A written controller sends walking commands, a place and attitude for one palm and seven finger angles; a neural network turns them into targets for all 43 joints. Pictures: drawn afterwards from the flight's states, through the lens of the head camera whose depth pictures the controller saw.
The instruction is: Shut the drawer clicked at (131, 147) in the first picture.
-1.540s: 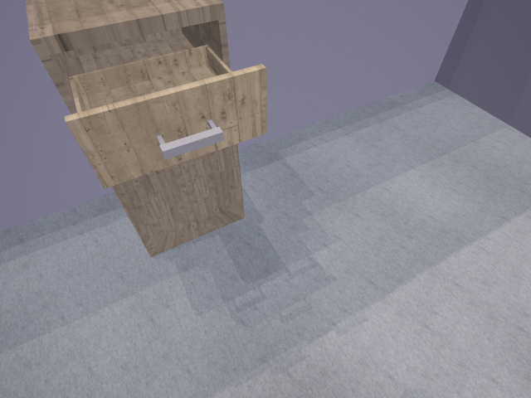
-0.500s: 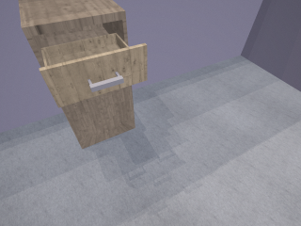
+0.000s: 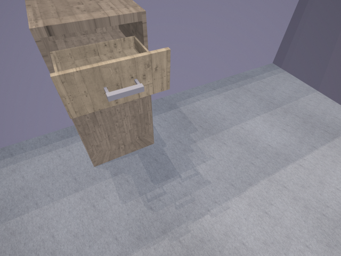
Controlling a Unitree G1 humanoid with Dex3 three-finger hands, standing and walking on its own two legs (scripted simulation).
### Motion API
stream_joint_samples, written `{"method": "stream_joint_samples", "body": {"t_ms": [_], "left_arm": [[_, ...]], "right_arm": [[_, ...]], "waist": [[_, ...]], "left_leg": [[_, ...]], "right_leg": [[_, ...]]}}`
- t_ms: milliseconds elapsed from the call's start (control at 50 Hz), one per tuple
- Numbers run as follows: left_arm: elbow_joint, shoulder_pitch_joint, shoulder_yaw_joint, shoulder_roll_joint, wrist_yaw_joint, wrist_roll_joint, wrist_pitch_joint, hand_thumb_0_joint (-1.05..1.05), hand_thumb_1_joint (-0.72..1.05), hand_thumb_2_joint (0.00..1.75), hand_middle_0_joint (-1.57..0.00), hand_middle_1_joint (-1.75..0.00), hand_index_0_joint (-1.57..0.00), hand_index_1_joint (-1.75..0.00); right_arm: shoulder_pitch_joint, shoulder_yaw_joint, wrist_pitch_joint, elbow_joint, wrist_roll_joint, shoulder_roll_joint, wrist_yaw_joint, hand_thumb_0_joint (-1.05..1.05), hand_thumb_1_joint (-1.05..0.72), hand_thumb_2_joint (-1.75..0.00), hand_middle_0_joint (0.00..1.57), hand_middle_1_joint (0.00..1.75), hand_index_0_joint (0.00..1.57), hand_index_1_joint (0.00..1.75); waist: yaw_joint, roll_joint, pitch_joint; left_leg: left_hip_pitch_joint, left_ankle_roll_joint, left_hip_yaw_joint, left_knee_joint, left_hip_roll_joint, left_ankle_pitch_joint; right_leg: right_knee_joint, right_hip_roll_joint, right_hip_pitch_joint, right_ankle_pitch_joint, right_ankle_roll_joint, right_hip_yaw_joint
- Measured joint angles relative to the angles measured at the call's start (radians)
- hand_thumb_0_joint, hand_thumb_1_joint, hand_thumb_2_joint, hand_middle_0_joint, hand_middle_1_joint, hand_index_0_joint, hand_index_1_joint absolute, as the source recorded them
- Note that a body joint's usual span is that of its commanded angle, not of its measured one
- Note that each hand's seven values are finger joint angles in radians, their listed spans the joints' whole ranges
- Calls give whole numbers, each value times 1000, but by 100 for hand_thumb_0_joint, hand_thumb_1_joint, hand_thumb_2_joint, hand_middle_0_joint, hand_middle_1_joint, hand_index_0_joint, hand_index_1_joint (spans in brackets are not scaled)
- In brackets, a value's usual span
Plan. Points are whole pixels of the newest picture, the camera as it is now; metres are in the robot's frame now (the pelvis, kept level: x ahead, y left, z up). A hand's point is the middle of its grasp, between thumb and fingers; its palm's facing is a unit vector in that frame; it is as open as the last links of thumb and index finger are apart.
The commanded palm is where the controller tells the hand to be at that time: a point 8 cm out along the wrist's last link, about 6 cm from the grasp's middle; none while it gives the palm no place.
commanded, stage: turn to face it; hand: left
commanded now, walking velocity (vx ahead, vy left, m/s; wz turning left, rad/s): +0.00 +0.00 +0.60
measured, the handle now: (123, 88) +0.64 +0.21 +0.03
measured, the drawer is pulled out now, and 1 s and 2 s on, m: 0.28 0.28 0.28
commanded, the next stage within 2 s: take the last steps up to it in 0.90 s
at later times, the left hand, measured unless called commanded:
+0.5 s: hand out of the picture +0.02 +0.24 -0.19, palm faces +0.23 -0.95 -0.23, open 7.3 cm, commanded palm none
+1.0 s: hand out of the picture -0.08 +0.18 -0.16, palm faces +0.43 -0.85 -0.29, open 7.4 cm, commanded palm none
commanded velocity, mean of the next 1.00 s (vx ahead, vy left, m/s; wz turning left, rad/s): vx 0.01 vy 0.00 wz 0.44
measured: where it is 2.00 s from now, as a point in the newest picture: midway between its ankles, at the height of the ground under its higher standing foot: outside the picture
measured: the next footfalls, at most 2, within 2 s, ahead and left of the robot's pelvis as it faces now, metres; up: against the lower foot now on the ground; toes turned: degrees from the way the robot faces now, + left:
right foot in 0.80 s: +0.03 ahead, -0.12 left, +0.00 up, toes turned +24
left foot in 1.16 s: -0.08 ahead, +0.11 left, +0.00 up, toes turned +31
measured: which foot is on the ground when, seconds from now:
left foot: down 0.00-0.80, up 0.82-1.00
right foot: down 0.00-0.38, up 0.40-0.78, down 0.80-1.00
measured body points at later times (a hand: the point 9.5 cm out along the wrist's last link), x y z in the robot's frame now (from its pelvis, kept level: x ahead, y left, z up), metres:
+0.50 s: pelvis -0.03 +0.03 -0.01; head +0.00 +0.05 +0.44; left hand +0.00 +0.29 -0.17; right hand +0.05 -0.21 -0.15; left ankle -0.01 +0.12 -0.74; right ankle -0.03 -0.12 -0.68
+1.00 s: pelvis -0.03 -0.03 +0.00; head +0.00 -0.04 +0.45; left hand -0.10 +0.22 -0.14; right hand +0.14 -0.24 -0.16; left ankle -0.09 +0.10 -0.67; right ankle +0.00 -0.13 -0.74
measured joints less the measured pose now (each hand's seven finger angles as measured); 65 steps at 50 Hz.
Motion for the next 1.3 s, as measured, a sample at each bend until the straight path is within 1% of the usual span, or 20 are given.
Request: {"method": "stream_joint_samples", "body": {"t_ms": [120,280,340,400,440,480,520,620,700,780,800,860,920,980,1060,1160,1180,1220,1260,1300], "left_arm": [[-11,2,11,-5,2,0,11,0,91,90,-20,-30,-20,-30],[-92,-34,49,7,1,6,36,0,91,90,-20,-30,-20,-30],[-122,-50,59,23,1,10,42,0,91,90,-20,-30,-20,-30],[-143,-68,70,48,0,9,56,1,91,90,-20,-30,-20,-30],[-150,-93,77,61,2,9,69,1,91,90,-20,-30,-20,-30],[-160,-122,83,72,-1,9,66,1,91,90,-20,-30,-20,-30],[-176,-145,85,77,-5,6,58,1,91,90,-20,-30,-20,-30],[-213,-186,82,79,-8,2,53,1,91,90,-20,-30,-20,-30],[-236,-203,75,77,-7,-1,53,1,91,90,-20,-30,-20,-30],[-254,-182,65,73,-5,-4,42,0,91,90,-20,-30,-20,-30],[-259,-167,63,77,-4,0,34,0,91,90,-20,-30,-20,-30],[-248,-128,54,57,-1,8,28,0,91,90,-20,-30,-20,-30],[-229,-79,50,47,0,10,26,0,91,90,-20,-30,-20,-30],[-211,-40,47,43,-2,13,22,1,91,90,-20,-30,-20,-30],[-186,4,43,40,-7,19,14,1,91,90,-20,-30,-20,-30],[-124,75,40,44,-19,14,12,1,91,90,-20,-30,-20,-30],[-107,86,42,49,-22,12,16,1,91,90,-20,-30,-20,-30],[-73,102,48,59,-28,18,34,1,91,90,-20,-30,-20,-30],[-43,108,56,64,-39,23,49,1,91,90,-20,-30,-20,-30],[-28,101,63,65,-52,24,49,1,91,90,-20,-30,-20,-30]], "right_arm": [[17,-6,9,-11,0,7,2,0,-91,-90,20,30,20,30],[16,-37,53,-82,-7,-14,16,0,-91,-90,20,30,20,30],[13,-52,59,-115,-9,-30,20,0,-91,-90,20,30,20,30],[6,-58,50,-148,-16,-38,25,0,-91,-90,20,29,20,30],[1,-56,35,-172,-19,-41,20,0,-91,-90,20,29,20,30],[-4,-53,29,-186,-20,-44,14,0,-91,-90,20,29,20,30],[-9,-51,29,-195,-20,-49,12,0,-91,-90,20,29,20,30],[-23,-57,37,-217,-22,-66,13,0,-91,-90,20,30,20,30],[-34,-66,48,-232,-23,-79,18,0,-91,-90,20,30,20,30],[-40,-75,62,-239,-18,-91,25,0,-91,-90,20,30,20,30],[-41,-77,64,-241,-13,-92,27,0,-91,-90,20,30,20,30],[-60,-90,77,-233,-14,-109,28,0,-91,-90,20,30,20,30],[-68,-93,80,-230,-13,-114,36,0,-91,-90,20,29,20,30],[-72,-89,82,-219,-10,-111,38,0,-91,-90,20,29,20,30],[-91,-78,84,-193,-7,-103,35,0,-91,-90,20,29,20,30],[-92,-51,35,-165,-11,-79,29,0,-91,-90,20,29,20,30],[-93,-48,20,-157,-14,-68,26,0,-91,-90,20,29,20,30],[-87,-38,3,-149,-21,-37,24,0,-91,-90,20,29,20,30],[-61,-28,-14,-146,-24,-10,17,0,-91,-90,20,29,20,30],[-28,-29,-29,-135,-22,5,2,0,-92,-90,20,30,20,30]], "waist": [[-6,-3,4],[-5,14,19],[-18,10,29],[-14,-26,33],[-24,-26,34],[-30,-22,36],[-31,-14,34],[-41,14,28],[-50,30,30],[-41,39,23],[-33,32,18],[-28,61,35],[-24,53,46],[-16,34,54],[8,10,60],[36,-2,27],[37,-12,22],[46,-46,20],[42,-62,12],[35,-67,8]], "left_leg": [[-34,5,-18,39,-12,-8],[-169,16,-83,203,-37,-55],[-202,21,-40,275,-26,-97],[-207,57,-29,288,-58,-93],[-212,65,-44,267,-67,-78],[-204,66,-65,215,-76,-41],[-193,69,-89,158,-82,-2],[-174,61,-150,66,-92,66],[-176,45,-196,47,-105,90],[-196,17,-227,78,-125,85],[-218,13,-217,120,-133,50],[-304,-1,-160,388,-118,-161],[-353,-14,-93,616,-90,-182],[-338,-27,-52,678,-56,-182],[-251,-29,-22,542,-24,-214],[-53,4,21,149,7,-133],[-44,12,24,124,6,-92],[-34,19,45,146,2,-114],[0,18,58,111,7,-124],[41,12,62,50,10,-105]], "right_leg": [[35,-12,-23,-14,5,-18],[145,-37,-102,-67,11,-90],[200,-61,-114,-100,21,-129],[294,-94,-146,-177,34,-120],[460,-68,-209,-264,33,-76],[586,-46,-258,-255,35,-46],[626,-36,-279,-234,43,-34],[532,-23,-252,-233,59,-10],[400,-7,-196,-236,56,10],[162,4,-86,-143,42,11],[95,-4,-59,-125,23,16],[111,0,-50,-93,-9,-13],[92,-20,-20,-80,-13,-30],[82,-42,-2,-81,-13,-49],[80,-66,1,-84,-5,-69],[121,-62,-20,-117,19,-94],[168,-63,-40,-154,16,-90],[331,-61,-104,-245,8,-69],[495,-53,-180,-228,5,-64],[590,-58,-246,-161,10,-67]]}}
